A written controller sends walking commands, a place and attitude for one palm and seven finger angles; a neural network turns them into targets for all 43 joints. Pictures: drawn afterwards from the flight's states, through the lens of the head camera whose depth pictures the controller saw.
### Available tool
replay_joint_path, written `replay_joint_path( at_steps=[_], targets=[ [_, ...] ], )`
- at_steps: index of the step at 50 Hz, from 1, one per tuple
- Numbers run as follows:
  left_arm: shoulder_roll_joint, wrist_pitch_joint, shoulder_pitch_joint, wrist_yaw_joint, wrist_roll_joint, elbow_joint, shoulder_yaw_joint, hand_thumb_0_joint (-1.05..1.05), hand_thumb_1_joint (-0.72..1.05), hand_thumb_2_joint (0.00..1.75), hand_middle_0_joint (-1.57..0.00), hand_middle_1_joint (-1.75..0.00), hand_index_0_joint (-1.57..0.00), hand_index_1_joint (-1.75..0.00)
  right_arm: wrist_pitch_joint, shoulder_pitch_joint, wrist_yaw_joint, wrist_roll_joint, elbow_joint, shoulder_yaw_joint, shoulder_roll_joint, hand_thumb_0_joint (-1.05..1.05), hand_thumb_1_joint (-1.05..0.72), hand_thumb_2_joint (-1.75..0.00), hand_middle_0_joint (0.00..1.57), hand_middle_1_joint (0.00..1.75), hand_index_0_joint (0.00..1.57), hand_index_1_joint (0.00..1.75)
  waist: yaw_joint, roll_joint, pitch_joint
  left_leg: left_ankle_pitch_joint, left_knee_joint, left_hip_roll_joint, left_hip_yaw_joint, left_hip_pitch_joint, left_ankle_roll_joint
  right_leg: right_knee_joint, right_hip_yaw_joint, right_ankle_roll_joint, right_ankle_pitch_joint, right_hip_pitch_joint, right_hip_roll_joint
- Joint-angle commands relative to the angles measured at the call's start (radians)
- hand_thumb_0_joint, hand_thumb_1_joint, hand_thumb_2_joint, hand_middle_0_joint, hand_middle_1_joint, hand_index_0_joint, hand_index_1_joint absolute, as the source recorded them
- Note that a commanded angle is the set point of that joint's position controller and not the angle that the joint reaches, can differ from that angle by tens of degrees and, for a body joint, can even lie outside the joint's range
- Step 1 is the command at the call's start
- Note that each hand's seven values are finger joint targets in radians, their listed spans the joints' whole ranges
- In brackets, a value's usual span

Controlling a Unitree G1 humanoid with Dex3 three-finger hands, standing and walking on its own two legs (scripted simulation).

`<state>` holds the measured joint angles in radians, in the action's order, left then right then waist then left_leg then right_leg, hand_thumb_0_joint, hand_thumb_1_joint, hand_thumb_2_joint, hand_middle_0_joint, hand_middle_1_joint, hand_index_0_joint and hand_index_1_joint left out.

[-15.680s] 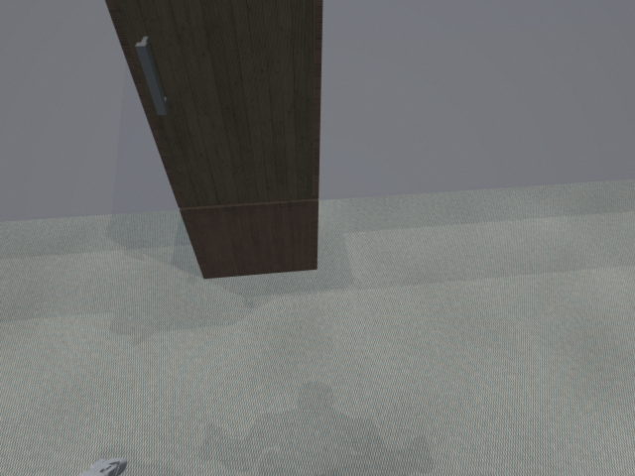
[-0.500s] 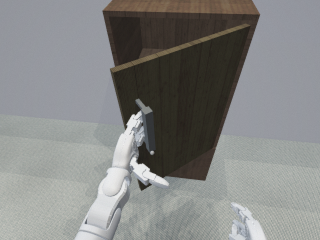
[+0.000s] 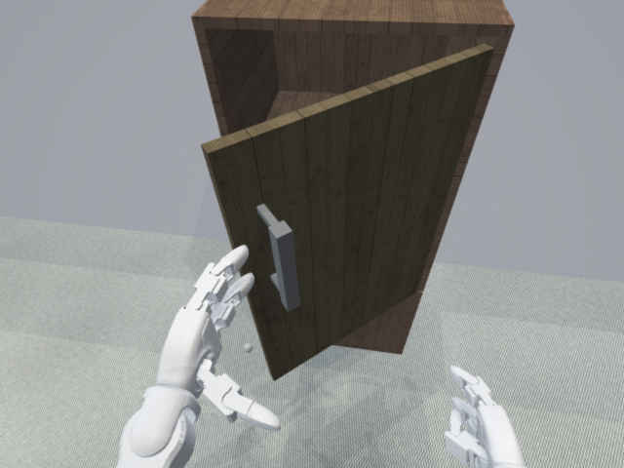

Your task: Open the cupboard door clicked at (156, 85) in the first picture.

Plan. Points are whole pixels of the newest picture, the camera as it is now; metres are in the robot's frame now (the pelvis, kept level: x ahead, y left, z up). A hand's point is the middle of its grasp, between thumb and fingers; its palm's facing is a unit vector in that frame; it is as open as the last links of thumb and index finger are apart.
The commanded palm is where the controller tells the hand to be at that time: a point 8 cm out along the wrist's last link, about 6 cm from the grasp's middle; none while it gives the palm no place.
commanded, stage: slide the hand sideways off the handle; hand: left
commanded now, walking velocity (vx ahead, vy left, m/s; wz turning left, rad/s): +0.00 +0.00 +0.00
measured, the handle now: (278, 260) +0.35 +0.08 +0.09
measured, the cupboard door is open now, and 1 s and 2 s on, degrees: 41 41 41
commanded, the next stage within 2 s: draw the hand back to the body in 0.36 s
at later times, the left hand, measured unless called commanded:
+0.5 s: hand (208, 373) +0.20 +0.13 +0.09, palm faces -0.09 -0.99 -0.04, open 16.3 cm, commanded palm +0.17 +0.19 +0.10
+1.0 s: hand (140, 362) +0.19 +0.19 +0.13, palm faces -0.01 -0.99 -0.13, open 16.1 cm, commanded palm +0.16 +0.24 +0.14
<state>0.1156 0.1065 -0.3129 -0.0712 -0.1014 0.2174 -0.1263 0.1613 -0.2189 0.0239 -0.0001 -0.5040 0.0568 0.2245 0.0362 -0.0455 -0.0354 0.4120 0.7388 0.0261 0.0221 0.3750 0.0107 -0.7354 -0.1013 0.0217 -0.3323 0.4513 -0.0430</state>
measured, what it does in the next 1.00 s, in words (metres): stands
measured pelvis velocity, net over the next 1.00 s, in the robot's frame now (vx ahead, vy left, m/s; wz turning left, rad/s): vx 0.00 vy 0.02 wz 0.01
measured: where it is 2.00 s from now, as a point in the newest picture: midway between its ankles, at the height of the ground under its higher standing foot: outside the picture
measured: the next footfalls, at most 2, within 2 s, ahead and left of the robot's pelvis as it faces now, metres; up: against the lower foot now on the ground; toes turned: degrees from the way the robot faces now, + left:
none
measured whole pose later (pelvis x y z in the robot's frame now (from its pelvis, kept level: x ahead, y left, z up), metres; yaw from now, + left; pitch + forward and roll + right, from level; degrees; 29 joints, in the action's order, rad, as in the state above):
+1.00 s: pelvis +0.00 +0.02 +0.00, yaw +0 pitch +0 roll -1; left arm 0.26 0.04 -0.46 -0.21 -0.22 0.40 0.12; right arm 0.27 -0.24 0.07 -0.03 -0.54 0.07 0.24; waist 0.06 -0.06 -0.03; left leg 0.42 0.73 0.02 0.01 0.31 -0.01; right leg -0.68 -0.11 0.00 -0.31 0.36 -0.04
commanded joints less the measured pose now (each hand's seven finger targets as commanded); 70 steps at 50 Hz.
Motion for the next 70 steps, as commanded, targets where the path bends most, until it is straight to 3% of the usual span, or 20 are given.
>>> replay_joint_path(
  at_steps=[1,8,11,16,18,21,24,26,27,32,36,43,48,49,50,52,56,60,69,70],
  targets=[
    [0.07,0.072,0.04,-0.031,-0.025,0.247,0.092,0.0,-0.5,0.3,-0.15,-0.3,-0.15,-0.3,0.074,0.069,0.017,-0.001,0.16,-0.043,0.09,0.0,-0.9,-0.9,0.2,0.3,0.2,0.3,-0.006,0.116,-0.17,-0.218,-0.092,-0.041,-0.022,0.048,-0.024,0.108,0.073,-0.006,0.24,-0.187,0.019],
    [0.1,0.111,-0.022,-0.078,-0.064,0.29,0.136,0.0,-0.5,0.3,-0.15,-0.3,-0.15,-0.3,0.106,0.057,0.022,-0.007,0.167,-0.048,0.098,0.0,-0.9,-0.9,0.2,0.3,0.2,0.3,-0.014,0.092,-0.144,-0.199,-0.067,-0.042,-0.025,0.074,-0.023,0.1,0.08,-0.008,0.211,-0.158,0.019],
    [0.108,0.128,-0.064,-0.097,-0.073,0.322,0.136,0.0,-0.5,0.3,-0.15,-0.3,-0.15,-0.3,0.123,0.052,0.023,-0.011,0.172,-0.051,0.104,0.0,-0.9,-0.9,0.2,0.3,0.2,0.3,-0.011,0.046,-0.163,-0.216,-0.06,-0.042,-0.026,0.065,-0.02,0.08,0.068,-0.003,0.225,-0.151,0.021],
    [0.147,0.135,-0.102,-0.113,-0.085,0.302,0.181,0.0,-0.5,0.3,-0.15,-0.3,-0.15,-0.3,0.14,0.049,0.031,-0.015,0.165,-0.057,0.112,0.0,-0.9,-0.9,0.2,0.3,0.2,0.3,-0.011,0.082,-0.132,-0.179,-0.047,-0.04,-0.032,0.1,-0.021,0.084,0.072,-0.006,0.159,-0.125,0.023],
    [0.114,0.135,-0.053,-0.117,-0.092,0.324,0.139,0.0,-0.5,0.3,-0.15,-0.3,-0.15,-0.3,0.147,0.049,0.032,-0.017,0.171,-0.051,0.112,0.0,-0.9,-0.9,0.2,0.3,0.2,0.3,-0.026,0.044,-0.119,-0.141,-0.046,-0.043,-0.035,0.103,-0.02,0.086,0.07,-0.008,0.106,-0.096,0.02],
    [0.137,0.133,-0.053,-0.105,-0.088,0.309,0.161,0.0,-0.5,0.3,-0.15,-0.3,-0.15,-0.3,0.158,0.048,0.036,-0.017,0.163,-0.054,0.117,0.0,-0.9,-0.9,0.2,0.3,0.2,0.3,-0.021,0.088,-0.12,-0.123,-0.042,-0.039,-0.043,0.114,-0.021,0.089,0.072,-0.007,0.061,-0.089,0.022],
    [0.137,0.129,-0.061,-0.1,-0.085,0.343,0.165,0.0,-0.5,0.3,-0.15,-0.3,-0.15,-0.3,0.163,0.046,0.035,-0.017,0.171,-0.052,0.112,0.0,-0.9,-0.9,0.2,0.3,0.2,0.3,-0.008,0.049,-0.166,-0.154,-0.048,-0.04,-0.041,0.094,-0.02,0.068,0.06,-0.005,0.109,-0.11,0.021],
    [0.182,0.116,-0.078,-0.09,-0.081,0.34,0.212,0.0,-0.5,0.3,-0.15,-0.3,-0.15,-0.3,0.16,0.049,0.036,-0.018,0.163,-0.051,0.113,0.0,-0.9,-0.9,0.2,0.3,0.2,0.3,0.003,0.043,-0.174,-0.175,-0.057,-0.038,-0.042,0.089,-0.019,0.065,0.057,-0.001,0.132,-0.132,0.023],
    [0.161,0.113,-0.084,-0.09,-0.088,0.365,0.202,0.0,-0.5,0.3,-0.15,-0.3,-0.15,-0.3,0.162,0.056,0.035,-0.02,0.173,-0.049,0.104,0.0,-0.9,-0.9,0.2,0.3,0.2,0.3,0.006,0.025,-0.172,-0.183,-0.066,-0.037,-0.041,0.078,-0.018,0.066,0.053,-0.002,0.147,-0.136,0.023],
    [0.147,0.077,-0.089,-0.106,-0.108,0.371,0.196,0.0,-0.5,0.3,-0.15,-0.3,-0.15,-0.3,0.165,0.071,0.037,-0.026,0.168,-0.04,0.108,0.0,-0.9,-0.9,0.2,0.3,0.2,0.3,-0.002,0.056,-0.112,-0.155,-0.092,-0.031,-0.048,0.072,-0.02,0.093,0.041,-0.007,0.114,-0.127,0.029],
    [0.195,0.045,-0.072,-0.118,-0.112,0.373,0.242,0.0,-0.5,0.3,-0.15,-0.3,-0.15,-0.3,0.165,0.075,0.045,-0.03,0.157,-0.038,0.116,0.0,-0.9,-0.9,0.2,0.3,0.2,0.3,0.0,0.045,-0.09,-0.13,-0.106,-0.029,-0.049,0.055,-0.021,0.117,0.044,-0.007,0.071,-0.128,0.031],
    [0.221,0.012,-0.061,-0.153,-0.152,0.404,0.309,0.0,-0.5,0.3,-0.15,-0.3,-0.15,-0.3,0.172,0.089,0.054,-0.034,0.145,-0.031,0.115,0.0,-0.9,-0.9,0.2,0.3,0.2,0.3,0.011,0.026,-0.096,-0.173,-0.136,-0.03,-0.052,0.006,-0.02,0.14,0.032,-0.007,0.127,-0.172,0.034],
    [0.248,-0.008,-0.043,-0.184,-0.177,0.398,0.352,0.0,-0.32,0.37,-0.16,-0.3,-0.16,-0.3,0.182,0.096,0.058,-0.04,0.127,-0.028,0.12,0.0,-0.9,-0.9,0.2,0.3,0.2,0.3,0.01,0.01,-0.084,-0.187,-0.158,-0.03,-0.055,-0.026,-0.02,0.168,0.028,-0.007,0.144,-0.195,0.037],
    [0.37,0.02,-0.033,-0.017,-0.02,0.498,0.377,0.0,-0.29,0.39,-0.16,-0.3,-0.16,-0.3,0.162,0.083,0.078,-0.011,0.116,-0.043,0.106,0.0,-0.9,-0.9,0.2,0.3,0.2,0.3,0.042,0.025,-0.071,-0.177,-0.202,-0.019,-0.036,-0.026,-0.026,0.216,0.063,-0.002,0.13,-0.253,0.029],
    [0.27,0.006,-0.122,0.052,0.001,0.444,0.33,0.0,-0.26,0.4,-0.16,-0.3,-0.16,-0.3,0.155,0.079,0.08,-0.001,0.113,-0.037,0.091,0.0,-0.9,-0.9,0.2,0.3,0.2,0.3,0.021,0.034,-0.013,-0.161,-0.219,-0.021,-0.033,-0.031,-0.021,0.24,0.056,-0.001,0.11,-0.237,0.024],
    [0.236,0.003,-0.141,0.117,0.039,0.433,0.293,0.0,-0.18,0.43,-0.16,-0.3,-0.16,-0.3,0.134,0.09,0.076,0.002,0.093,-0.036,0.091,0.0,-0.9,-0.9,0.2,0.3,0.2,0.3,0.017,0.026,0.017,-0.179,-0.248,-0.01,-0.036,-0.064,-0.022,0.263,0.05,-0.001,0.115,-0.251,0.021],
    [0.298,0.02,-0.151,0.176,0.078,0.447,0.343,0.0,-0.05,0.5,-0.17,-0.3,-0.17,-0.3,0.112,0.114,0.074,0.009,0.071,-0.043,0.098,0.0,-0.9,-0.9,0.2,0.3,0.2,0.3,0.029,-0.016,-0.009,-0.256,-0.297,-0.005,-0.028,-0.133,-0.022,0.294,0.048,0.004,0.179,-0.321,0.02],
    [0.296,0.037,-0.111,0.196,0.093,0.469,0.348,0.0,0.09,0.55,-0.17,-0.3,-0.17,-0.3,0.101,0.121,0.071,0.015,0.061,-0.043,0.098,0.0,-0.9,-0.9,0.2,0.3,0.2,0.3,0.024,-0.025,-0.01,-0.288,-0.346,-0.002,-0.035,-0.179,-0.022,0.319,0.046,0.003,0.187,-0.355,0.022],
    [0.333,0.04,-0.103,0.204,0.088,0.422,0.439,0.0,0.41,0.69,-0.18,-0.3,-0.18,-0.3,0.066,0.144,0.065,0.017,0.028,-0.054,0.099,0.0,-0.9,-0.9,0.2,0.3,0.2,0.3,0.036,-0.011,0.009,-0.372,-0.391,0.004,-0.027,-0.231,-0.017,0.364,0.05,0.001,0.252,-0.41,0.028],
    [0.341,0.04,-0.103,0.206,0.087,0.415,0.453,0.0,0.44,0.7,-0.18,-0.3,-0.18,-0.3,0.063,0.144,0.065,0.017,0.027,-0.056,0.099,0.0,-0.9,-0.9,0.2,0.3,0.2,0.3,0.038,0.018,0.007,-0.38,-0.393,0.005,-0.028,-0.235,-0.017,0.365,0.049,0.001,0.261,-0.415,0.029]
  ],
)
